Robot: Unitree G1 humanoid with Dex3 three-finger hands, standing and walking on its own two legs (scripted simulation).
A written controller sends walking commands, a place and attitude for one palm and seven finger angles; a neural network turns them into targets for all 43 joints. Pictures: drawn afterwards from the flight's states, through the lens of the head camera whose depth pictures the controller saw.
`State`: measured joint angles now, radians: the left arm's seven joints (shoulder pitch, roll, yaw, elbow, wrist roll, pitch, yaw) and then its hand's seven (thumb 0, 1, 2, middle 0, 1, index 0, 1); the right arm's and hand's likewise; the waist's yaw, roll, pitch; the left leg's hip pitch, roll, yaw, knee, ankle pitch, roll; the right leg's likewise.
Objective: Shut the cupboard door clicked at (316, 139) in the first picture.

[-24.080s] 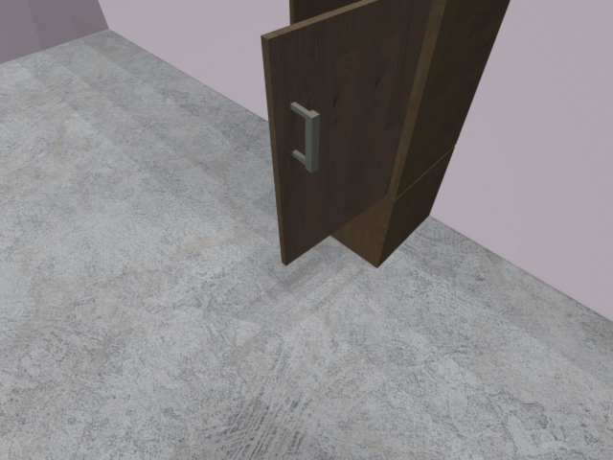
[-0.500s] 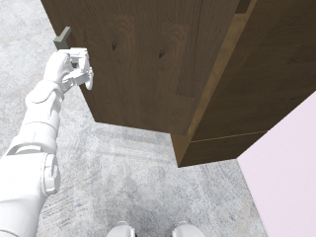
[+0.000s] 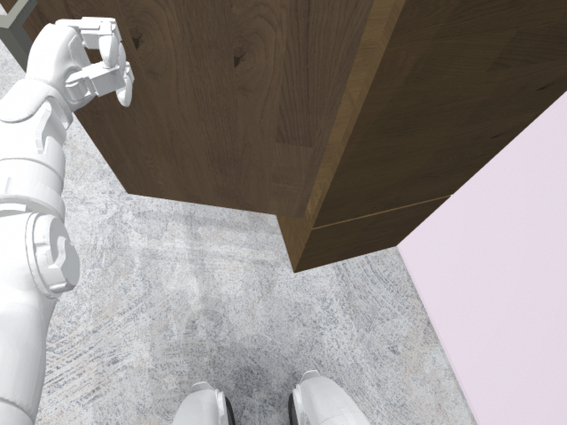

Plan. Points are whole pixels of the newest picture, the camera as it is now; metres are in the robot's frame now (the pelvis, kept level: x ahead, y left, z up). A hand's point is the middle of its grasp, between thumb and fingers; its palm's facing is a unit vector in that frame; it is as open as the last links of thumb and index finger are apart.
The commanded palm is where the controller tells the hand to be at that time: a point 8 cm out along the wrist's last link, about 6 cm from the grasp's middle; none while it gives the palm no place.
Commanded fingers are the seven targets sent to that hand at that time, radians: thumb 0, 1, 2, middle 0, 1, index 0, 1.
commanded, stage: push the door shut along its arc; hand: left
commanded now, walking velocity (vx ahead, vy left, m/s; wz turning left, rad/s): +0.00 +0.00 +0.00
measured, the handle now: (44, 57) +0.59 +0.22 +0.12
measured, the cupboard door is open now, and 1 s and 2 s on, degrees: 67 56 56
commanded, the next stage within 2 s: pull the fist back off the door in 0.36 s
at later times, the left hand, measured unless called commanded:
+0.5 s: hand (142, 53) +0.57 +0.10 +0.13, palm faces -0.36 -0.93 +0.03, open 3.3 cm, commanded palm +0.59 +0.13 +0.13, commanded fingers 0.00 0.90 0.90 -1.30 -1.50 -1.30 -1.50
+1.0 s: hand (142, 57) +0.56 +0.10 +0.14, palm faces +0.06 -1.00 -0.04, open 3.1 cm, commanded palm +0.51 +0.14 +0.13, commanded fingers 0.00 0.90 0.90 -1.30 -1.50 -1.30 -1.50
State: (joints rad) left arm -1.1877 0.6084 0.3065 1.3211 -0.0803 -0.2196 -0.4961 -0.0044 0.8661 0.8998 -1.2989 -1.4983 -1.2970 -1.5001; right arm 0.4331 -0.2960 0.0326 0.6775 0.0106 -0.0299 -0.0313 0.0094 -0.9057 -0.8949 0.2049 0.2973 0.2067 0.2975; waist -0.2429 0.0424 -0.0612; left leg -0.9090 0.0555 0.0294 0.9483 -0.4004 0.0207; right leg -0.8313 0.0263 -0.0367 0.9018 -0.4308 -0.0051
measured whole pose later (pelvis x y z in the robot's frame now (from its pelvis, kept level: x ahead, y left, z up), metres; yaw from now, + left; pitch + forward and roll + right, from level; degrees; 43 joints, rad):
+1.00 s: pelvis +0.02 +0.00 +0.01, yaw -1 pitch +20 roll -2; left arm -1.05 0.36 0.35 1.22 0.01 -0.34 0.06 0.01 0.90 0.90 -1.30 -1.50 -1.30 -1.50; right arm 0.51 -0.26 0.00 0.66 -0.04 0.00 0.08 0.01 -0.91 -0.90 0.20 0.30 0.21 0.30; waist -0.21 0.07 -0.13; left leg -0.82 0.06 0.05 0.88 -0.41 0.01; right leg -0.75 0.03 -0.02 0.84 -0.43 -0.01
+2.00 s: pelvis +0.00 -0.01 +0.04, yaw +1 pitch +3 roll +0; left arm -0.26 0.23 0.15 0.37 -0.20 -0.14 -0.12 0.01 0.90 0.90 -1.27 -1.46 -1.26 -1.46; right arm 0.24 -0.28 0.01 0.61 0.07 -0.04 -0.04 0.02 -0.91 -0.90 0.20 0.30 0.20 0.30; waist -0.01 0.05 -0.08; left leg -0.39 0.02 0.05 0.64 -0.30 0.01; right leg -0.33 0.01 -0.02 0.64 -0.35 -0.01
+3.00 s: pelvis +0.03 +0.00 +0.06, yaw +2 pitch -3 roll +0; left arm 0.46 0.33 0.32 -0.36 -0.07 -0.06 0.10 0.01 0.89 0.90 -0.22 -0.31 -0.22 -0.31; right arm 0.18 -0.23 0.03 0.62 0.01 -0.06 -0.07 0.02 -0.91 -0.90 0.20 0.30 0.20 0.30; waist 0.06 0.06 -0.01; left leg -0.13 -0.01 0.04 0.42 -0.24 0.02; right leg -0.05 -0.02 -0.03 0.39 -0.28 0.01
